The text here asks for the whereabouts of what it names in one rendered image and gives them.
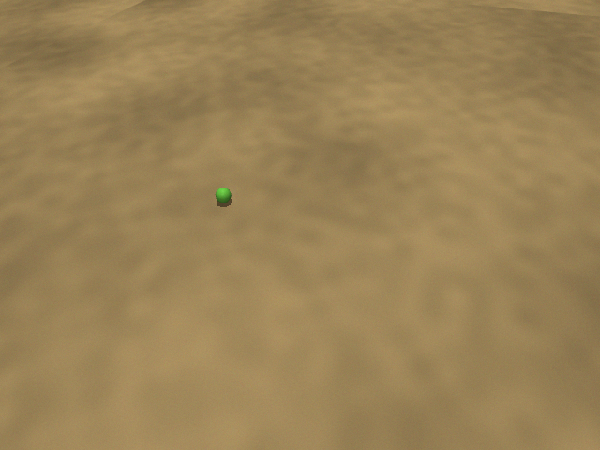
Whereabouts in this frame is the ball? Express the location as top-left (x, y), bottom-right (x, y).
top-left (216, 187), bottom-right (232, 203)

